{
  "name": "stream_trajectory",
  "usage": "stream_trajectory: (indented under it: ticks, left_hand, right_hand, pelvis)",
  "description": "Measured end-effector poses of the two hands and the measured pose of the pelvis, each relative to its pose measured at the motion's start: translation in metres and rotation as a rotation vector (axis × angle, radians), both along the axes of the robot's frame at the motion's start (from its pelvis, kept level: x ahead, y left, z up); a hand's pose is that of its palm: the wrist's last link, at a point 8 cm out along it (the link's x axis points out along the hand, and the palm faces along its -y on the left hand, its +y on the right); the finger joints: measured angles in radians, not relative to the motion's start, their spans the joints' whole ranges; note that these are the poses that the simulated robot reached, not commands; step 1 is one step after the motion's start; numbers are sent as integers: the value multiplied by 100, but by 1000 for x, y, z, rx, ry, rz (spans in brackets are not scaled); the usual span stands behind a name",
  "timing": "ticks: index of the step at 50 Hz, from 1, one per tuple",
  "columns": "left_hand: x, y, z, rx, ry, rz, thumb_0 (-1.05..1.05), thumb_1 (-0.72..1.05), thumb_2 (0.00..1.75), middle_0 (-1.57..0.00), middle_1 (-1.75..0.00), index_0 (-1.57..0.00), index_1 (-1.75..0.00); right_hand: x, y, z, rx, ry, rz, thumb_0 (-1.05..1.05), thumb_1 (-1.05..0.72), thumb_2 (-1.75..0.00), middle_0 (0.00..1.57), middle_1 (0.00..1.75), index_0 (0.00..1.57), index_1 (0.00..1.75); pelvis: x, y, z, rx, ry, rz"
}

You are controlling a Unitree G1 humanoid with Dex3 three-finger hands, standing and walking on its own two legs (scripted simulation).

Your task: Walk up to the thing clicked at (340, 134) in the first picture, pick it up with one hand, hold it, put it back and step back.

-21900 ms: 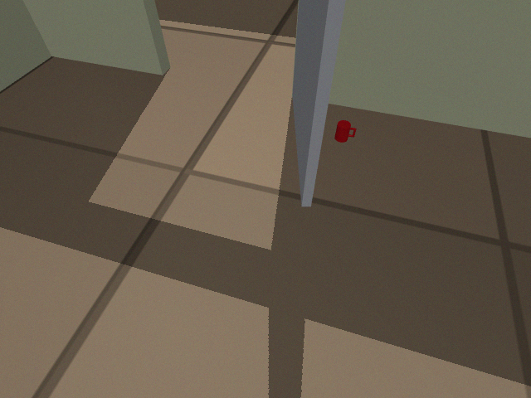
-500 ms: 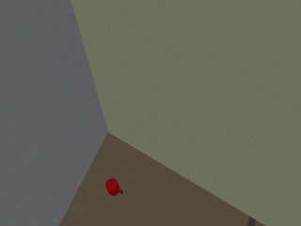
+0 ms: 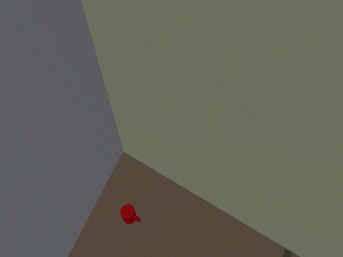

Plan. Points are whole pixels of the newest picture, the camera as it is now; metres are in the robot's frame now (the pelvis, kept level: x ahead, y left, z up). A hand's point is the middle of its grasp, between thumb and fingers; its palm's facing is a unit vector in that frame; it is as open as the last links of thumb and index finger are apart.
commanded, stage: stand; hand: left
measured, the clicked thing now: (131, 215) +0.46 +0.22 -0.73
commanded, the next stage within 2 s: walk up in 0.66 s
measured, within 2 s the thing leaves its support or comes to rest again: neither
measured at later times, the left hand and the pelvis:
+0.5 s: hand out of the picture +0.07 +0.26 -0.16, palm faces -0.03 -0.94 -0.34, open 7.3 cm; pelvis +0.00 +0.00 +0.00, yaw +0 degrees
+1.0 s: hand out of the picture +0.09 +0.28 -0.16, palm faces -0.03 -0.93 -0.38, open 7.3 cm; pelvis +0.03 +0.01 -0.01, yaw -1 degrees
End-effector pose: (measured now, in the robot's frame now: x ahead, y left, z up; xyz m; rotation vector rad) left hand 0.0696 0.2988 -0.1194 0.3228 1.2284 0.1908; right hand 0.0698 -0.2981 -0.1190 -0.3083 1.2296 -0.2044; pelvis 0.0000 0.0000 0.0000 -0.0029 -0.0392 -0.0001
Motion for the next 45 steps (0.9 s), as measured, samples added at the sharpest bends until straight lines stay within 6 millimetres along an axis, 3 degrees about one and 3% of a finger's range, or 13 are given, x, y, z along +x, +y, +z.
stream_trajectory:
  ticks: [34, 45]
  left_hand:
    - [-3, 0, -1, -1, 9, 5, 0, 91, 90, -20, -30, -21, -30]
    - [5, 16, -2, 25, 9, 8, 0, 91, 90, -20, -30, -21, -30]
  right_hand:
    - [1, 0, -1, 1, 10, 5, 1, -91, -90, 21, 30, 20, 30]
    - [3, 4, -5, 1, 34, -17, 1, -91, -90, 21, 30, 20, 30]
  pelvis:
    - [2, 0, 0, -1, 4, 4]
    - [23, 9, -5, 1, 6, -9]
